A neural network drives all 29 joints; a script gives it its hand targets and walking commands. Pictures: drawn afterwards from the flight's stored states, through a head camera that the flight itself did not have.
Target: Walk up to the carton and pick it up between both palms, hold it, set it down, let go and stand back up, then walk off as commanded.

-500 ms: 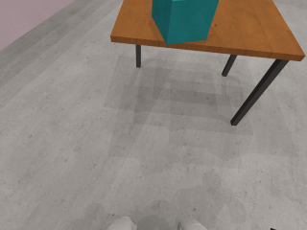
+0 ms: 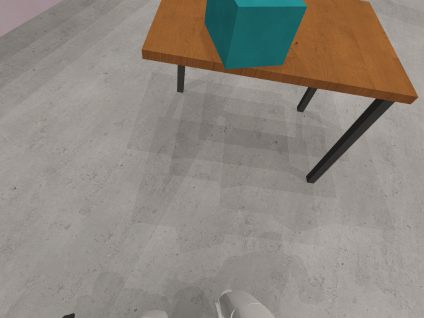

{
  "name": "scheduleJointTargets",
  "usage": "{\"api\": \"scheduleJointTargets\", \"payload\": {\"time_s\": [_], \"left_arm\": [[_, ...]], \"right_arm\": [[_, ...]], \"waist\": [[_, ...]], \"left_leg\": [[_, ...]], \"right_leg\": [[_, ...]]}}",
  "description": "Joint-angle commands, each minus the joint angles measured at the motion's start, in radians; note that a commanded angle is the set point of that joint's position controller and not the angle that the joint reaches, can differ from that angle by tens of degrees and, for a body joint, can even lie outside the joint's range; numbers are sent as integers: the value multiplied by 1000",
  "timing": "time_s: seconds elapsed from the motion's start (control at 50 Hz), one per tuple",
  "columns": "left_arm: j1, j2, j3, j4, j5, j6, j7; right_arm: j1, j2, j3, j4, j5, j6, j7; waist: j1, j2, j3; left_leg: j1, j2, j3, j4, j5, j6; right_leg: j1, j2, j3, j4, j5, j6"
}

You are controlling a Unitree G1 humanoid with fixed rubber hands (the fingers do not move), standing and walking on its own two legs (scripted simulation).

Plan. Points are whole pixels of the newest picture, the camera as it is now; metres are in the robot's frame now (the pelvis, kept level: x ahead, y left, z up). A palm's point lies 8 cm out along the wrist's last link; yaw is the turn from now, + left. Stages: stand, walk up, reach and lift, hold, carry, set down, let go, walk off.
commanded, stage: walk off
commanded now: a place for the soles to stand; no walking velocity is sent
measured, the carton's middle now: (248, 15) +0.93 -0.15 +0.04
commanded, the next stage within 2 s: none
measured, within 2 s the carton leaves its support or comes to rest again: neither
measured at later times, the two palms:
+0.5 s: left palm out of the picture +0.10 +0.22 -0.12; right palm out of the picture +0.07 -0.41 -0.09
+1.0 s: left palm out of the picture +0.03 +0.26 -0.14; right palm out of the picture -0.02 -0.36 -0.06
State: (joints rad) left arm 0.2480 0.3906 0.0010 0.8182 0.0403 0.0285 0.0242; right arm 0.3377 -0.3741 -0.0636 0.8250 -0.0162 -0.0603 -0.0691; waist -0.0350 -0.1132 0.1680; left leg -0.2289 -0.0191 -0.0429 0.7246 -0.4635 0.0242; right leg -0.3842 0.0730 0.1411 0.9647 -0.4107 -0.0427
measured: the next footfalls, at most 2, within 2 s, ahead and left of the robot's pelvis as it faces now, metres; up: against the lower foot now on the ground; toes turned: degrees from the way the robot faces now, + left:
right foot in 0.10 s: +0.06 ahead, -0.15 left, +0.00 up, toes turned +8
left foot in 0.66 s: +0.06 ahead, +0.05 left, +0.00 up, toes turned -6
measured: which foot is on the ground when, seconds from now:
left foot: down 0.00-0.12, up 0.14-0.64, down 0.66-1.00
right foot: up 0.00-0.08, down 0.10-0.70, up 0.72-1.00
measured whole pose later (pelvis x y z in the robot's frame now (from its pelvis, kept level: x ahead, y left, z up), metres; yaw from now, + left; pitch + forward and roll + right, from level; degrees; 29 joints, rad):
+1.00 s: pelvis -0.08 -0.02 +0.00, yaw -5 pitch -5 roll -4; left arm 0.22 0.41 0.00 0.82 0.04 0.03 0.02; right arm 0.17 -0.39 -0.06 0.81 -0.02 -0.04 -0.03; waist -0.03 -0.05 0.18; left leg -0.42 0.02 -0.04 0.76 -0.27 0.05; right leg -0.39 0.10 0.14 1.14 -0.48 -0.03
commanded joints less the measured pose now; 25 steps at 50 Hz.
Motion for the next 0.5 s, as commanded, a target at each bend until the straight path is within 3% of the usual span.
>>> {"api": "scheduleJointTargets", "payload": {"time_s": [0.0,0.02,0.04,0.06,0.08,0.1,0.12,0.16,0.18,0.2,0.22,0.24,0.28,0.32,0.34,0.36,0.38,0.4,0.44,0.46,0.48], "left_arm": [[-9,201,113,-87,0,-38,-15],[29,209,115,-74,3,-49,-12],[130,198,127,-48,1,-57,-8],[167,245,139,-37,-8,-65,-10],[126,283,133,-35,-28,-63,1],[97,244,125,-57,-41,-56,6],[93,272,140,-68,-43,-57,7],[61,229,119,-93,-34,-48,20],[61,230,122,-99,-39,-52,19],[82,232,116,-95,-31,-55,22],[63,235,114,-86,-31,-56,21],[74,230,119,-93,-35,-52,22],[53,221,116,-100,-39,-49,25],[38,221,117,-102,-33,-50,19],[48,235,118,-91,-30,-48,21],[44,224,118,-111,-28,-46,20],[42,230,117,-104,-28,-47,17],[46,227,116,-105,-24,-50,20],[19,231,124,-104,-27,-45,16],[-5,240,125,-107,-24,-50,15],[1,225,117,-115,-17,-48,17]], "right_arm": [[10,-318,-63,-27,9,-20,-21],[-3,-309,-59,-24,18,-22,-15],[-47,-284,-43,-44,20,-18,-10],[-46,-247,-23,-60,20,-16,-15],[-55,-194,-9,-65,27,-4,-24],[-50,-217,-16,-52,16,6,-28],[-63,-225,-10,-54,13,8,-27],[-109,-229,-12,-58,9,12,-14],[-99,-227,-15,-66,9,14,-10],[-101,-234,-19,-60,12,13,-5],[-103,-237,-25,-54,14,15,-4],[-98,-244,-26,-52,15,23,-2],[-140,-236,-31,-63,17,32,3],[-142,-237,-28,-68,19,32,3],[-139,-245,-35,-62,19,35,4],[-147,-245,-31,-64,24,33,5],[-153,-250,-34,-57,22,38,3],[-163,-237,-28,-58,21,35,8],[-151,-251,-39,-46,20,43,5],[-146,-245,-33,-46,24,35,10],[-144,-241,-35,-46,27,30,13]], "waist": [[-11,287,-113],[20,243,-166],[98,138,-190],[121,-21,-251],[71,-119,-259],[63,8,-283],[63,-8,-202],[66,19,-93],[55,-5,-86],[74,-15,-134],[66,5,-160],[71,-3,-180],[76,18,-156],[76,-11,-146],[71,13,-148],[81,-7,-129],[81,-1,-129],[83,41,-111],[73,1,-94],[63,-8,-117],[76,6,-130]], "left_leg": [[219,311,-247,-59,981,201],[171,248,-151,34,964,164],[53,166,-55,212,901,101],[-116,54,-12,441,503,30],[-260,-69,54,551,-167,-8],[-270,-53,2,519,-236,-10],[-322,-31,-10,550,-236,-19],[-335,-8,-5,524,-186,-27],[-350,-5,0,492,-154,-19],[-348,-12,1,460,-145,-16],[-321,-9,-30,423,-141,-23],[-334,-9,-32,381,-121,-25],[-320,3,-30,345,-94,-25],[-318,-2,-35,300,-98,-29],[-321,-4,-43,292,-86,-25],[-301,3,-26,261,-92,-22],[-291,4,-42,274,-88,-29],[-285,5,-38,270,-82,-20],[-254,3,-55,283,-93,-28],[-249,-5,-40,237,-87,-25],[-232,1,-38,220,-93,-13]], "right_leg": [[-132,-45,-74,-241,-33,-23],[-6,-24,-106,-359,44,-39],[194,-13,-95,-506,261,-54],[358,-123,130,-455,647,-111],[408,-292,393,-430,1044,-189],[391,-295,414,-416,986,-245],[338,-313,439,-447,957,-241],[275,-256,345,-443,1040,-215],[299,-240,340,-426,1061,-190],[335,-230,325,-411,1079,-203],[342,-231,350,-410,985,-196],[387,-206,353,-419,925,-151],[343,-217,365,-436,891,-147],[340,-216,354,-435,850,-144],[344,-220,377,-442,799,-121],[305,-215,337,-439,764,-144],[303,-204,357,-448,748,-129],[273,-236,367,-460,716,-132],[193,-216,377,-507,564,-125],[200,-215,370,-487,577,-132],[203,-234,365,-472,592,-160]]}}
